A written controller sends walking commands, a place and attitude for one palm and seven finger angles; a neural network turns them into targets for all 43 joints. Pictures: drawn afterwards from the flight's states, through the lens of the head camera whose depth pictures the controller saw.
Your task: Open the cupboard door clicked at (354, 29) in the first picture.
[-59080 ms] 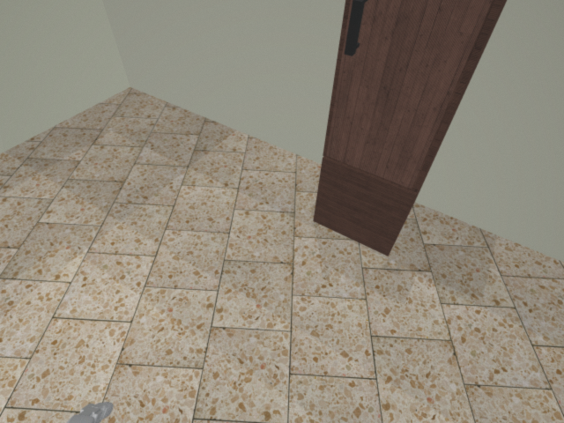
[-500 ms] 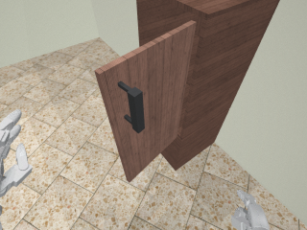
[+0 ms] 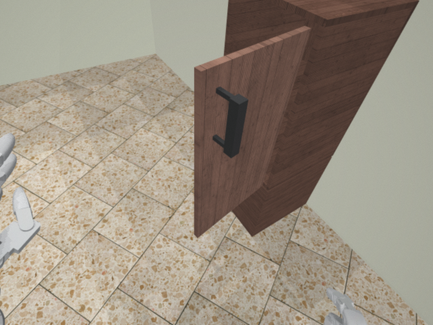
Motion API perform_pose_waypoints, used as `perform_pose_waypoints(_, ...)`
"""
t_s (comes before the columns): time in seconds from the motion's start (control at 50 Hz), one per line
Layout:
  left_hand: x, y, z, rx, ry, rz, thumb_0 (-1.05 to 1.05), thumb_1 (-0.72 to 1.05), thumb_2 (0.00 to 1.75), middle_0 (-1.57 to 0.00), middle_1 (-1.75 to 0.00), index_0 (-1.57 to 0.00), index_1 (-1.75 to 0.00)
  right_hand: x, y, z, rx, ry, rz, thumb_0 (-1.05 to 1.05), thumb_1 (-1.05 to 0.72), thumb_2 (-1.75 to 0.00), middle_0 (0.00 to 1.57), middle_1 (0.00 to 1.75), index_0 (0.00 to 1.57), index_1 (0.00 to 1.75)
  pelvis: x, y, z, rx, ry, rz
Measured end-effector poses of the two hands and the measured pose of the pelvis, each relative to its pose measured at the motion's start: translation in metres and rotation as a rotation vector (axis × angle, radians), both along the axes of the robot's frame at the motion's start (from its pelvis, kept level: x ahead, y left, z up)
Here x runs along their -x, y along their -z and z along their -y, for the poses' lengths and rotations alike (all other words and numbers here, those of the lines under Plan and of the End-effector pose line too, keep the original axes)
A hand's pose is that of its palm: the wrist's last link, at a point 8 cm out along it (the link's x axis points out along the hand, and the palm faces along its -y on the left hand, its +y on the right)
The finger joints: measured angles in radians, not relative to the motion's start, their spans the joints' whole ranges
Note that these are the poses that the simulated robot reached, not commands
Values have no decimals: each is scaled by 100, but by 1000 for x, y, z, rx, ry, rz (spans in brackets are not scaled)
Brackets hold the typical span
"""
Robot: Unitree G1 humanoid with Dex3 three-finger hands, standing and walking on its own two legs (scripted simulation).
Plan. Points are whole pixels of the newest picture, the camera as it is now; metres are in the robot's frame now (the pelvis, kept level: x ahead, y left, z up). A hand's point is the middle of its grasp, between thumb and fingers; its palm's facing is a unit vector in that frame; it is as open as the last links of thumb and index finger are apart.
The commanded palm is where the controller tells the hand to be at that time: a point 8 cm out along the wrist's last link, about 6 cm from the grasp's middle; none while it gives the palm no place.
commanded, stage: step back with the hand held close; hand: left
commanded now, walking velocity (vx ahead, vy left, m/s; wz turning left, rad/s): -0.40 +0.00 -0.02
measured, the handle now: (226, 122) +0.46 +0.03 +0.15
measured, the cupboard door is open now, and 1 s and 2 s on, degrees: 100 100 100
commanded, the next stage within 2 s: stop stepping back and stand still in 0.26 s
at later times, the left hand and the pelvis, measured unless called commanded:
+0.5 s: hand out of the picture +0.09 +0.23 +0.18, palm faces +0.27 -0.82 -0.51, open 7.4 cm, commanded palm +0.04 +0.28 +0.19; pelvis -0.13 +0.00 +0.01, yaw -5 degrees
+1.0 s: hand out of the picture +0.01 +0.27 +0.18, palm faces +0.41 -0.79 -0.46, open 7.4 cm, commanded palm -0.04 +0.31 +0.19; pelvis -0.19 +0.01 +0.01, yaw -2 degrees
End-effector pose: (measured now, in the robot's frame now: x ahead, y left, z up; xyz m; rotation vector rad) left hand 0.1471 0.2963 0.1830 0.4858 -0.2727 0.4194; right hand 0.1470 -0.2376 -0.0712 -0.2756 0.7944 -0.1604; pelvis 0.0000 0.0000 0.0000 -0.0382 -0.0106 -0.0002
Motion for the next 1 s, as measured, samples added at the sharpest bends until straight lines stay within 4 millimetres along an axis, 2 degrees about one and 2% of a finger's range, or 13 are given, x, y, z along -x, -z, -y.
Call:
perform_pose_waypoints(0.06,-2,1,-13,1,12,44,2,89,90,-22,-31,-21,-30,7,-4,-5,42,2,15,1,-90,-90,20,30,20,30,15,3,-8,-4,-16,-2)
perform_pose_waypoints(0.14,2,-9,-22,-24,33,37,2,89,90,-21,-31,-21,-30,22,-15,-19,14,6,51,1,-90,-90,20,30,20,30,33,-7,-13,15,6,-10)
perform_pose_waypoints(0.22,17,-22,-13,-38,98,25,2,89,90,-21,-31,-21,-30,43,-24,-28,-32,20,66,1,-90,-90,20,30,20,30,48,-15,-15,31,44,-30)
perform_pose_waypoints(0.3,33,-25,0,-33,152,2,2,89,90,-21,-31,-21,-30,66,-25,-29,-50,29,72,1,-90,-90,20,30,20,30,69,-18,-14,33,64,-51)
perform_pose_waypoints(0.38,51,-23,8,-55,158,-43,2,89,90,-21,-31,-21,-30,91,-18,-21,-63,34,71,1,-90,-90,21,30,20,30,95,-16,-6,16,66,-75)
perform_pose_waypoints(0.46,80,-18,20,-102,165,-90,2,89,90,-21,-31,-21,-30,119,-2,-5,-79,46,52,1,-90,-90,21,30,20,30,125,-7,3,-12,82,-69)
perform_pose_waypoints(0.54,108,-20,21,-92,141,-118,2,89,90,-22,-31,-21,-30,155,-1,11,-70,98,-5,1,-90,-90,20,30,20,30,132,-13,6,-38,102,-61)
perform_pose_waypoints(0.62,121,-12,8,-51,63,-85,2,89,90,-22,-31,-21,-30,178,-3,25,-21,134,-6,1,-90,-90,20,30,20,30,136,-13,5,-49,86,-44)
perform_pose_waypoints(0.68,124,0,-4,13,19,-47,2,89,90,-22,-31,-21,-30,187,-2,30,18,140,4,1,-90,-90,20,30,20,30,144,-9,-2,-35,55,-28)
perform_pose_waypoints(0.76,130,6,-7,55,31,-36,2,89,90,-21,-31,-21,-30,193,-13,24,27,141,55,1,-90,-90,20,30,20,30,160,-9,-9,-45,72,7)
perform_pose_waypoints(0.88,152,-11,-1,-19,108,-6,2,89,90,-21,-31,-21,-30,200,-23,1,-9,111,131,1,-90,-90,20,30,20,30,182,-11,-12,-29,62,13)
perform_pose_waypoints(1.0,178,-19,-11,-71,40,-30,2,89,90,-22,-31,-21,-30,207,-10,-18,-61,73,88,1,-90,-90,20,30,20,30,194,-12,-12,-13,43,-6)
